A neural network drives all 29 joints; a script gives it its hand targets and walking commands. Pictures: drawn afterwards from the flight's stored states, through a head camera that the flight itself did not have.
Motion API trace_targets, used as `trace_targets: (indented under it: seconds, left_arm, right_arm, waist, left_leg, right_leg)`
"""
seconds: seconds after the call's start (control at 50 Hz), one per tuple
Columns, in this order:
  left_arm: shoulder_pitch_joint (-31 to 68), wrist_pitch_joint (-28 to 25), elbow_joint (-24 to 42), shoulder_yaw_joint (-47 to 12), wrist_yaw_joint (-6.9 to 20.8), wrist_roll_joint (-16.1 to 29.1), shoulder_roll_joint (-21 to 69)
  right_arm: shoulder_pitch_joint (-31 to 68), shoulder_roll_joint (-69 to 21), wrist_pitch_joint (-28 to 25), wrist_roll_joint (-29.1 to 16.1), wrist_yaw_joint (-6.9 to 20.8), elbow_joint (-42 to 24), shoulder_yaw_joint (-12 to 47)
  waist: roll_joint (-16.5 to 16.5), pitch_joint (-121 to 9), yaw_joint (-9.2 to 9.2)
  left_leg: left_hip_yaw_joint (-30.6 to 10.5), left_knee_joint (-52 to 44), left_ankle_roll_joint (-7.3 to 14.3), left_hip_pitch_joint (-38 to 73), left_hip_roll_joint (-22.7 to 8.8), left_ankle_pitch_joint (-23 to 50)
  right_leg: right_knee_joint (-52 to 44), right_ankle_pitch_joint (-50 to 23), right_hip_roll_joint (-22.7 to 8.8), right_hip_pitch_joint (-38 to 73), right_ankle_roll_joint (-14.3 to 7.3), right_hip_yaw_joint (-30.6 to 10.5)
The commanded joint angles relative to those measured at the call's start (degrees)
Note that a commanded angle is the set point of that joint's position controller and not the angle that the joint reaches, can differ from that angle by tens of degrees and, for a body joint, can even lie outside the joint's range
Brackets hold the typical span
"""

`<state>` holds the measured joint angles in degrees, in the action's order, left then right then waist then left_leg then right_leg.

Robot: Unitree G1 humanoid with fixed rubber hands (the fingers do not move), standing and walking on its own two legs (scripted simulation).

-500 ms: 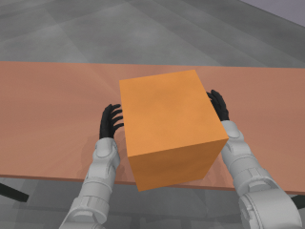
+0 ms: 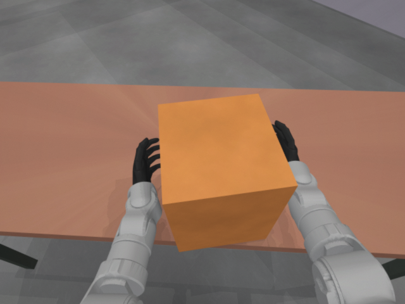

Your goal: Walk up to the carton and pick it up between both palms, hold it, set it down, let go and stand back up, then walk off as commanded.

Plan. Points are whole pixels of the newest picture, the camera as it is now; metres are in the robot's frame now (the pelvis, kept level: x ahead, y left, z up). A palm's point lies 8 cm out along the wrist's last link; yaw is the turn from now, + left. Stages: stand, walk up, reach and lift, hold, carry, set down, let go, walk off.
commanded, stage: reach and lift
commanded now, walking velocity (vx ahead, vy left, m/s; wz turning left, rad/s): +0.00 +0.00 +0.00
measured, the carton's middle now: (216, 177) +0.37 +0.04 +0.02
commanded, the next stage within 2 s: none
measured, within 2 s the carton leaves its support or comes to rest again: leaves its support in 0.84 s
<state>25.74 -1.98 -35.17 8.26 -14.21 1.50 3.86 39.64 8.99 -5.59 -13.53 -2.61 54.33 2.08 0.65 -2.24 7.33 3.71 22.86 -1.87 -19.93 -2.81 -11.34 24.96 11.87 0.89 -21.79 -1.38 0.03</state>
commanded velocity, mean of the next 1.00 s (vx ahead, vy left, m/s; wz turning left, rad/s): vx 0.00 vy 0.00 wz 0.00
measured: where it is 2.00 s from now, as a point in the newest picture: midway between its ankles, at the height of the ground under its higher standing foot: outside the picture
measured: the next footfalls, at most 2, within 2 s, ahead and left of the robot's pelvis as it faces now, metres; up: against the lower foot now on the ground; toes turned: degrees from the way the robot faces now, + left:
none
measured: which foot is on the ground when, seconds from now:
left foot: down 0.00-1.00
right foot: down 0.00-1.00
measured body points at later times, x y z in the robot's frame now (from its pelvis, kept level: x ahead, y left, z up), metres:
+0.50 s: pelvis +0.00 +0.00 +0.00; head +0.04 +0.00 +0.45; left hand +0.35 +0.19 +0.04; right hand +0.43 -0.09 +0.05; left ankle -0.01 +0.14 -0.74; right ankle +0.00 -0.10 -0.74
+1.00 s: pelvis +0.00 +0.00 +0.00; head +0.03 +0.00 +0.45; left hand +0.34 +0.20 +0.06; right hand +0.42 -0.08 +0.07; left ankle -0.01 +0.14 -0.74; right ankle +0.00 -0.10 -0.74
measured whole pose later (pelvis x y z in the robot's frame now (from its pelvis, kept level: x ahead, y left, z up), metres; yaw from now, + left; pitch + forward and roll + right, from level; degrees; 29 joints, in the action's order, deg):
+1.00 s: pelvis +0.00 +0.00 +0.00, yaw +0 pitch +8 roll +1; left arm 25.7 -9.7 -37.7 16.5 -11.9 -6.6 6.9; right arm 39.6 5.1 -14.2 -1.0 -4.2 57.4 -0.8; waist 0.7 -5.4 7.3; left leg 3.4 23.0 -1.9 -20.2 -2.9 -11.2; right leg 24.8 11.5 1.0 -21.8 -1.4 0.3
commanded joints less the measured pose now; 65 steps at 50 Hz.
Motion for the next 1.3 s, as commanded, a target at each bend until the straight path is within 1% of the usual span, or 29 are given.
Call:
trace_targets:
  seconds: [0.0, 0.02, 0.04, 0.12, 0.16, 0.22, 0.26, 0.3, 0.34, 0.36, 0.38, 0.4, 0.44, 0.5, 0.52, 0.58, 0.62, 0.74, 0.78, 0.84, 0.86, 0.9, 0.96, 1.02, 1.1, 1.16, 1.22, 1.24, 1.28]
  left_arm:
    - [30.25, -3.96, 7.09, 1.85, 1.24, -6.51, 6.01]
    - [30.08, -3.96, 6.77, 2.10, 1.40, -6.78, 6.25]
    - [30.10, -3.99, 6.54, 1.65, 1.56, -7.04, 7.08]
    - [30.68, -4.54, 6.33, 0.40, 2.79, -8.67, 11.11]
    - [31.46, -4.70, 5.64, -1.07, 4.54, -10.38, 17.02]
    - [33.94, -5.49, 4.12, -7.14, 9.34, -13.73, 32.30]
    - [33.38, -6.00, 2.90, -9.89, 10.55, -14.06, 34.63]
    - [33.50, -6.30, 1.37, -10.39, 11.27, -14.45, 34.41]
    - [33.39, -6.52, 0.38, -10.79, 11.40, -14.84, 34.39]
    - [33.55, -6.54, 0.12, -10.57, 11.42, -14.89, 34.32]
    - [33.88, -6.56, -0.15, -10.78, 11.37, -14.79, 34.61]
    - [33.89, -6.70, -0.38, -10.78, 11.27, -14.52, 34.42]
    - [34.19, -6.71, -1.16, -11.08, 11.10, -14.43, 34.68]
    - [34.77, -6.81, -1.66, -11.38, 11.04, -14.28, 34.97]
    - [34.94, -6.83, -1.85, -11.26, 10.95, -14.35, 34.79]
    - [35.08, -7.07, -1.99, -11.60, 10.89, -14.09, 35.29]
    - [35.42, -7.10, -1.61, -12.07, 10.80, -14.10, 35.77]
    - [38.73, -8.74, 2.76, -15.66, 10.40, -12.96, 37.75]
    - [39.41, -9.32, 4.33, -16.87, 10.27, -12.51, 38.38]
    - [40.05, -9.65, 5.11, -16.96, 10.39, -12.75, 38.28]
    - [40.44, -9.83, 4.76, -16.91, 10.55, -13.10, 38.25]
    - [40.44, -10.22, 3.66, -15.85, 10.82, -13.95, 37.76]
    - [40.95, -10.65, 2.97, -15.16, 11.27, -14.31, 37.35]
    - [40.87, -10.56, 0.56, -14.77, 11.76, -14.88, 37.41]
    - [40.81, -10.00, -0.31, -15.86, 12.17, -13.87, 37.56]
    - [42.37, -9.08, 1.23, -18.26, 11.94, -12.17, 38.50]
    - [45.52, -8.62, 4.67, -21.33, 11.63, -9.84, 38.77]
    - [45.80, -8.08, 4.69, -22.35, 11.62, -9.23, 38.67]
    - [46.64, -7.50, 6.32, -23.26, 11.67, -8.42, 38.45]
  right_arm:
    - [30.83, -5.41, -2.70, 5.09, -1.47, -9.16, 1.74]
    - [31.04, -6.16, -2.74, 5.38, -1.40, -9.50, 1.95]
    - [30.77, -6.50, -2.75, 5.83, -1.24, -8.93, 1.66]
    - [30.71, -11.30, -3.50, 7.84, 0.12, -8.43, 1.70]
    - [30.62, -18.00, -3.85, 10.20, 1.64, -7.89, 2.05]
    - [31.11, -36.70, -4.95, 15.09, 5.46, -8.97, 6.33]
    - [28.91, -40.94, -5.63, 16.60, 6.37, -8.81, 7.21]
    - [27.35, -42.64, -5.97, 17.53, 6.58, -7.50, 6.82]
    - [26.30, -43.08, -6.47, 17.76, 6.68, -5.59, 5.97]
    - [26.14, -43.12, -6.61, 17.87, 6.75, -5.08, 5.93]
    - [26.03, -43.02, -6.73, 18.03, 6.75, -4.56, 5.54]
    - [26.14, -42.98, -6.84, 18.10, 6.68, -4.61, 5.75]
    - [26.51, -42.72, -7.16, 18.30, 6.57, -3.93, 5.16]
    - [26.78, -42.70, -7.44, 18.34, 6.63, -3.43, 5.02]
    - [26.79, -42.50, -7.43, 18.57, 6.58, -2.93, 4.51]
    - [26.50, -42.92, -7.55, 18.66, 6.55, -2.68, 4.78]
    - [26.84, -43.19, -7.84, 18.54, 6.40, -2.71, 5.01]
    - [29.65, -44.96, -10.89, 17.66, 5.08, -8.58, 8.81]
    - [31.16, -45.34, -12.15, 17.26, 4.63, -11.81, 10.16]
    - [32.32, -45.39, -13.39, 17.79, 3.99, -13.74, 10.52]
    - [32.93, -44.97, -13.92, 18.06, 3.85, -13.61, 10.22]
    - [33.48, -44.17, -14.93, 18.90, 3.66, -13.31, 9.50]
    - [33.98, -42.55, -16.31, 20.05, 3.25, -11.02, 8.29]
    - [32.93, -40.83, -17.36, 21.43, 3.15, -6.06, 6.12]
    - [31.37, -41.00, -17.26, 21.57, 3.00, -4.19, 5.79]
    - [34.22, -41.92, -16.82, 20.32, 2.88, -8.16, 6.93]
    - [35.69, -44.09, -16.03, 18.79, 2.38, -12.86, 9.41]
    - [34.87, -44.46, -15.33, 18.48, 2.04, -13.28, 9.96]
    - [35.49, -45.68, -14.38, 16.98, 1.51, -15.82, 11.70]
  waist:
    - [0.50, -36.13, 3.80]
    - [0.86, -35.89, 4.29]
    - [0.73, -35.82, 3.74]
    - [0.54, -35.33, 3.69]
    - [0.85, -34.98, 3.28]
    - [1.63, -35.27, 2.25]
    - [1.56, -36.49, 1.24]
    - [2.07, -36.30, 0.21]
    - [1.36, -35.39, -0.32]
    - [1.18, -34.88, 0.12]
    - [0.78, -34.68, -0.12]
    - [1.22, -34.31, -0.03]
    - [0.77, -33.79, -0.59]
    - [0.69, -33.20, -0.30]
    - [0.64, -32.54, -0.76]
    - [0.70, -32.84, -0.76]
    - [0.50, -32.98, -0.82]
    - [1.28, -38.62, -1.14]
    - [1.49, -41.08, -1.12]
    - [2.24, -42.29, -1.46]
    - [2.07, -41.82, -1.99]
    - [2.68, -40.82, -1.61]
    - [2.75, -38.54, -1.93]
    - [2.21, -34.27, -2.66]
    - [1.91, -32.50, -3.10]
    - [2.17, -34.15, -3.23]
    - [1.89, -37.92, -3.66]
    - [2.01, -37.77, -4.31]
    - [2.35, -38.90, -4.25]
  left_leg:
    - [0.94, 5.38, -1.91, 4.13, 1.41, 27.20]
    - [1.08, 5.38, -1.78, 3.95, 1.50, 27.11]
    - [1.03, 5.29, -1.91, 4.20, 1.52, 27.24]
    - [1.31, 4.87, -2.03, 4.63, 1.59, 26.82]
    - [1.49, 4.20, -1.96, 5.49, 1.78, 26.66]
    - [1.72, 2.73, -1.52, 4.81, 2.45, 26.15]
    - [1.57, 1.96, -1.33, 4.15, 2.58, 26.12]
    - [1.48, 1.15, -1.00, 3.19, 2.79, 24.47]
    - [1.27, 0.68, -1.04, 2.94, 2.77, 23.84]
    - [1.29, 0.48, -1.09, 2.94, 2.70, 23.63]
    - [1.13, 0.46, -1.19, 3.50, 2.56, 23.54]
    - [1.04, 0.31, -0.98, 3.66, 2.42, 23.06]
    - [0.85, 0.20, -1.13, 4.08, 2.23, 22.78]
    - [0.83, -0.02, -1.21, 4.82, 2.01, 22.55]
    - [0.79, -0.13, -1.26, 4.98, 1.98, 22.34]
    - [0.77, -0.11, -1.16, 5.43, 1.97, 22.46]
    - [0.72, 0.06, -1.30, 5.80, 1.98, 23.20]
    - [0.17, 1.20, -1.58, 6.16, 2.26, 26.88]
    - [-0.15, 1.70, -1.68, 5.80, 2.36, 28.21]
    - [-0.63, 1.69, -1.57, 5.62, 2.44, 28.51]
    - [-0.76, 1.55, -1.62, 5.41, 2.46, 27.73]
    - [-0.72, 1.07, -1.45, 5.61, 2.43, 26.87]
    - [-0.71, 0.59, -1.32, 6.62, 2.29, 25.68]
    - [-0.48, 0.10, -1.33, 7.56, 1.96, 24.16]
    - [-0.46, -0.40, -0.95, 8.62, 1.91, 22.38]
    - [-0.94, -0.20, -0.62, 9.40, 1.93, 22.05]
    - [-1.15, 0.61, -0.55, 9.69, 2.32, 23.09]
    - [-1.34, 0.63, -0.47, 9.55, 2.47, 22.62]
    - [-1.41, 0.97, -0.27, 9.66, 2.76, 22.85]
  right_leg:
    - [-1.19, -21.65, 2.22, 12.79, 0.52, -0.88]
    - [-1.25, -21.57, 2.10, 13.04, 0.54, -0.95]
    - [-1.30, -22.00, 2.11, 13.07, 0.48, -0.77]
    - [-1.48, -21.17, 1.94, 13.30, 0.25, -0.36]
    - [-1.90, -21.58, 1.70, 13.82, 0.18, 0.08]
    - [-1.69, -25.21, 0.86, 17.93, 0.40, 0.51]
    - [-1.63, -28.45, 0.58, 20.54, 0.80, 0.68]
    - [-1.60, -30.67, 0.23, 22.40, 1.35, 0.68]
    - [-1.78, -30.32, 0.21, 22.66, 1.45, 0.67]
    - [-2.05, -29.66, 0.25, 22.64, 1.44, 0.66]
    - [-2.23, -28.47, 0.45, 22.06, 1.28, 0.78]
    - [-2.45, -27.85, 0.45, 21.59, 1.26, 0.69]
    - [-2.74, -26.89, 0.60, 21.01, 1.08, 0.94]
    - [-3.33, -25.06, 0.76, 20.21, 0.90, 1.08]
    - [-3.53, -24.52, 0.91, 20.02, 0.79, 1.24]
    - [-3.69, -24.44, 0.88, 19.73, 0.91, 1.18]
    - [-3.63, -25.38, 1.05, 19.71, 0.83, 1.25]
    - [-2.50, -32.87, 0.86, 22.58, 1.34, 1.50]
    - [-1.93, -35.66, 0.76, 23.72, 1.48, 1.45]
    - [-1.54, -38.68, 0.55, 25.06, 2.02, 1.77]
    - [-1.42, -38.59, 0.48, 25.23, 2.09, 1.94]
    - [-1.79, -37.03, 0.40, 24.84, 2.19, 2.20]
    - [-2.54, -34.36, 0.38, 24.01, 1.90, 2.67]
    - [-3.58, -29.38, 0.77, 21.57, 1.29, 3.09]
    - [-4.86, -25.16, 1.08, 20.27, 0.77, 3.08]
    - [-5.36, -23.28, 1.49, 19.37, 0.63, 2.89]
    - [-5.17, -25.12, 1.56, 19.91, 1.02, 2.45]
    - [-5.30, -25.07, 1.54, 19.67, 1.18, 2.37]
    - [-5.08, -26.34, 1.37, 20.87, 1.66, 1.82]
